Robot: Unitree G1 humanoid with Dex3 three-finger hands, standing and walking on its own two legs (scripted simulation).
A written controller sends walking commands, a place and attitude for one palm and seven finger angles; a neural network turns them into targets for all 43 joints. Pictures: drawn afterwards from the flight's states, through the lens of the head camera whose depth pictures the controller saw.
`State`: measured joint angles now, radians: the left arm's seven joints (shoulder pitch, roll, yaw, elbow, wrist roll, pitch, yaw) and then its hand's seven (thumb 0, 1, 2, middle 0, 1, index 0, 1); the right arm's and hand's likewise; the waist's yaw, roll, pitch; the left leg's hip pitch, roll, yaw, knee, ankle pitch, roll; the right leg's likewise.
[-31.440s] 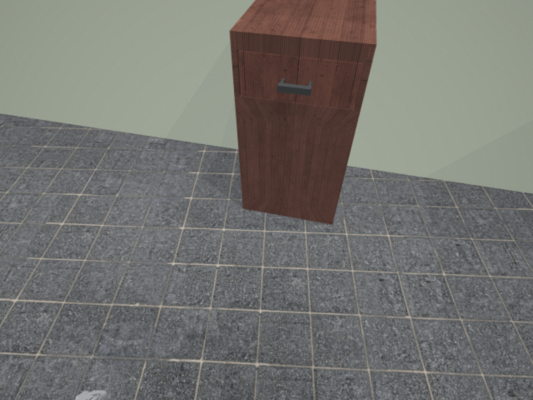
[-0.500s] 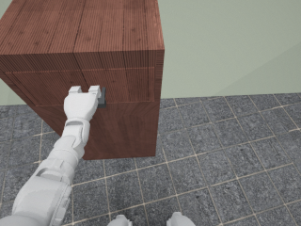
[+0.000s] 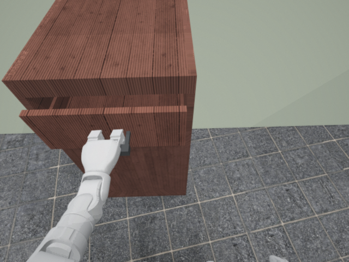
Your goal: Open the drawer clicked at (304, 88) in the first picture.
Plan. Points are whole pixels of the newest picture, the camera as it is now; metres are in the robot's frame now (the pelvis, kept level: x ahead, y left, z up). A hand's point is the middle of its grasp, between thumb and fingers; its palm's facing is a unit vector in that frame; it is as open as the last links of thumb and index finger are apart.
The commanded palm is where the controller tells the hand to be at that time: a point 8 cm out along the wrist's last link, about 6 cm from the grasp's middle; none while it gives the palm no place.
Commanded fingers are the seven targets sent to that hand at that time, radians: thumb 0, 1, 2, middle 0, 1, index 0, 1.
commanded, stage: pull the drawer open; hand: left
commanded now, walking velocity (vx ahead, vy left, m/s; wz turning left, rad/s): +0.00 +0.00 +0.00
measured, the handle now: (109, 143) +0.41 +0.18 -0.01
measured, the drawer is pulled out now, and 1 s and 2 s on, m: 0.06 0.17 0.30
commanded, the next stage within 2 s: none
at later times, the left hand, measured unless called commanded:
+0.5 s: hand (105, 185) +0.31 +0.18 -0.03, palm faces -0.02 -0.05 -1.00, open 5.4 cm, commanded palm +0.27 +0.19 +0.02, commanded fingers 0.00 0.90 0.90 -0.40 -1.35 -0.40 -1.35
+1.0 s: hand (102, 206) +0.26 +0.18 -0.03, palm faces -0.02 -0.07 -1.00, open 5.5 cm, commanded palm +0.22 +0.19 +0.02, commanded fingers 0.00 0.90 0.90 -0.40 -1.35 -0.40 -1.35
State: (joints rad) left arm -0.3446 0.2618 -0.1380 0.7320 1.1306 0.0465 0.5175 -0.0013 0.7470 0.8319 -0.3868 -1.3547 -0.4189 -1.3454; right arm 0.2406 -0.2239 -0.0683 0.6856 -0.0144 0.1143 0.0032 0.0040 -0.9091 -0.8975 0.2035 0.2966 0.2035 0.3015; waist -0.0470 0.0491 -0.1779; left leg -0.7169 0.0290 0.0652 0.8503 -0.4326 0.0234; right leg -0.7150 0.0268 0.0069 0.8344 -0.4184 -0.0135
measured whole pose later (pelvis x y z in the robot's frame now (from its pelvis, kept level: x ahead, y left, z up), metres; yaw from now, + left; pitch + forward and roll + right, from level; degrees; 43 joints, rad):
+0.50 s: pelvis -0.01 -0.01 +0.00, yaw +0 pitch +14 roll +0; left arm -0.12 0.26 -0.18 0.53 1.13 0.05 0.50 0.01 0.74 0.83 -0.37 -1.36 -0.42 -1.35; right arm 0.19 -0.22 -0.05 0.66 -0.02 0.09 -0.01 0.01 -0.91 -0.90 0.20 0.30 0.20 0.30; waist -0.01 0.05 -0.16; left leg -0.65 0.03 0.06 0.84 -0.42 0.01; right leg -0.66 0.03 0.00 0.84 -0.42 -0.03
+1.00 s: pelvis -0.01 -0.02 +0.00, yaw +1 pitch +12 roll +1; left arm 0.06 0.27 -0.19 0.36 1.12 0.05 0.50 0.02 0.73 0.84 -0.36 -1.36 -0.42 -1.35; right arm 0.15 -0.22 -0.04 0.64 -0.02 0.07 -0.01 0.01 -0.91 -0.90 0.20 0.30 0.20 0.30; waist 0.01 0.04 -0.15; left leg -0.63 0.03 0.06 0.85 -0.42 0.00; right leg -0.64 0.03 0.00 0.87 -0.43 -0.04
